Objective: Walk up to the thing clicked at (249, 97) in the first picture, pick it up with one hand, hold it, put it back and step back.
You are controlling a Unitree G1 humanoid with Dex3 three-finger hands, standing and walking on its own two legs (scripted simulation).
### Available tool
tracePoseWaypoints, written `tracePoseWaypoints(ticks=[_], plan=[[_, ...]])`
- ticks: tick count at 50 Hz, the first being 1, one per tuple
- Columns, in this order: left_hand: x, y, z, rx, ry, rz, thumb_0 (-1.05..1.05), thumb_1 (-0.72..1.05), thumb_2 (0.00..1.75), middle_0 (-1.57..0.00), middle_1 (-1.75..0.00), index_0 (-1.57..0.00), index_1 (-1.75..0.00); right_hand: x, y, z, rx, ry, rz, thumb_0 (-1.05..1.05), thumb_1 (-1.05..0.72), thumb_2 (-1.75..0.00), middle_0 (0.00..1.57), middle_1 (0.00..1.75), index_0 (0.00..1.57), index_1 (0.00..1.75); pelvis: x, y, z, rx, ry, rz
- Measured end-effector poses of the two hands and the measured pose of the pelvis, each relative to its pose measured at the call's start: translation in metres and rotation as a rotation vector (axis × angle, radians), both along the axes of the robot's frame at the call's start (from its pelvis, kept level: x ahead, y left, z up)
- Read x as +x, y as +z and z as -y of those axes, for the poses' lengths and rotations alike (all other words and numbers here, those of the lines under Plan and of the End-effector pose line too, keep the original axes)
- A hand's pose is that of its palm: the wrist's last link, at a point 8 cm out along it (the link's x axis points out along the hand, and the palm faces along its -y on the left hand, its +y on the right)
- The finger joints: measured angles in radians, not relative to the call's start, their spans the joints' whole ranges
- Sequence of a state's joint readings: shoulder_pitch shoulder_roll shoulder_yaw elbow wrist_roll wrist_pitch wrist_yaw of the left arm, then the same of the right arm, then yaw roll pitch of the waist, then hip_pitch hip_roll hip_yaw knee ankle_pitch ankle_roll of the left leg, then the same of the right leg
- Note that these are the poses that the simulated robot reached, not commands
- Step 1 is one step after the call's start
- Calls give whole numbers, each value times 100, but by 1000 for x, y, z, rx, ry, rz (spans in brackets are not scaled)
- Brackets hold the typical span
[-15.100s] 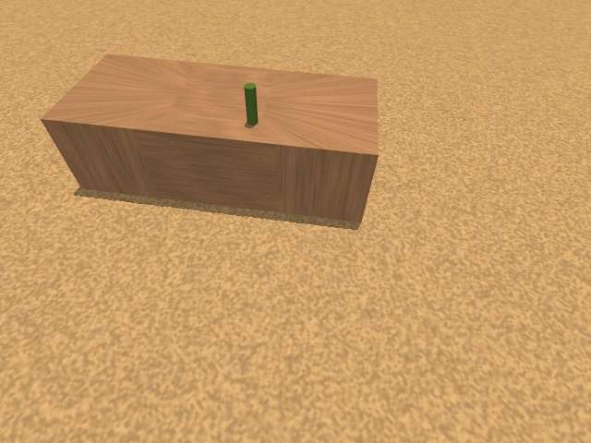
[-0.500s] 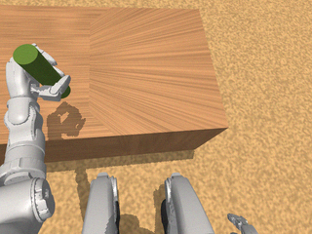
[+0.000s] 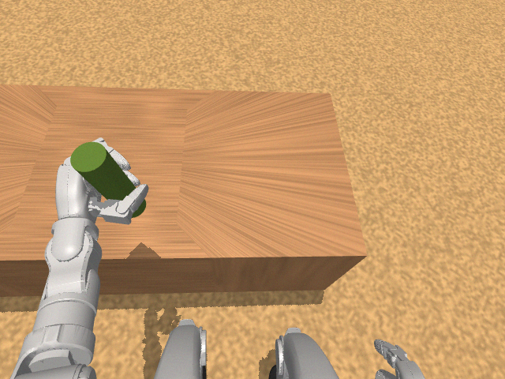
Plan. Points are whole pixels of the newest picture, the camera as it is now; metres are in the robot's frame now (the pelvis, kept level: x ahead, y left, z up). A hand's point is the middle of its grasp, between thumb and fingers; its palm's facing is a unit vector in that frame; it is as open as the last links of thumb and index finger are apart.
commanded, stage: lift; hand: left
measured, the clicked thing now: (114, 185) +0.39 +0.20 +0.05
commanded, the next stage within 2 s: hold in 0.74 s
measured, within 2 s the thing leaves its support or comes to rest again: neither
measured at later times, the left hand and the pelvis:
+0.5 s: hand (122, 179) +0.38 +0.18 +0.09, palm faces +0.11 -0.99 -0.01, open 7.3 cm; pelvis +0.02 +0.00 +0.04, yaw +0 degrees
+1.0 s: hand (123, 176) +0.37 +0.17 +0.10, palm faces +0.13 -0.99 -0.01, open 7.3 cm; pelvis +0.03 +0.00 +0.06, yaw +1 degrees
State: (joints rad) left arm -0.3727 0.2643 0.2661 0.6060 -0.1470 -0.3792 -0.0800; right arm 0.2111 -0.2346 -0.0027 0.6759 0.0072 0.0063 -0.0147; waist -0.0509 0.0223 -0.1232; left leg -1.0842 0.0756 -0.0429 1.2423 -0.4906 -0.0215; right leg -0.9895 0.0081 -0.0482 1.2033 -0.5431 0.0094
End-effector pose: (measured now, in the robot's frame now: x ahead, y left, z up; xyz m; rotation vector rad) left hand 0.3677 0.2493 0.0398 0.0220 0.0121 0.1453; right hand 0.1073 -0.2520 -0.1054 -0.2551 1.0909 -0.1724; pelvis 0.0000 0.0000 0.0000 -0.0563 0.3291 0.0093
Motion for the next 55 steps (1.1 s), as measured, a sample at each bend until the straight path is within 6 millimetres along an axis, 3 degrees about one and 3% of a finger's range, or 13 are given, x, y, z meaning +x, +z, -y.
tracePoseWaypoints(ticks=[9,21,55], plan=[[-13,21,6,-10,-19,-6,-2,-27,123,-91,-131,-99,-135,12,26,-1,0,16,55,0,-92,-90,20,30,21,30,4,21,0,9,5,54],[-17,44,16,-13,-30,11,-2,-28,124,-92,-130,-100,-134,19,40,-7,26,15,67,0,-92,-89,20,30,21,30,12,39,1,20,3,101],[-30,69,27,-17,-16,11,-2,-27,124,-91,-131,-99,-135,45,68,-4,37,28,115,0,-92,-90,20,30,21,30,28,62,5,34,4,178]])
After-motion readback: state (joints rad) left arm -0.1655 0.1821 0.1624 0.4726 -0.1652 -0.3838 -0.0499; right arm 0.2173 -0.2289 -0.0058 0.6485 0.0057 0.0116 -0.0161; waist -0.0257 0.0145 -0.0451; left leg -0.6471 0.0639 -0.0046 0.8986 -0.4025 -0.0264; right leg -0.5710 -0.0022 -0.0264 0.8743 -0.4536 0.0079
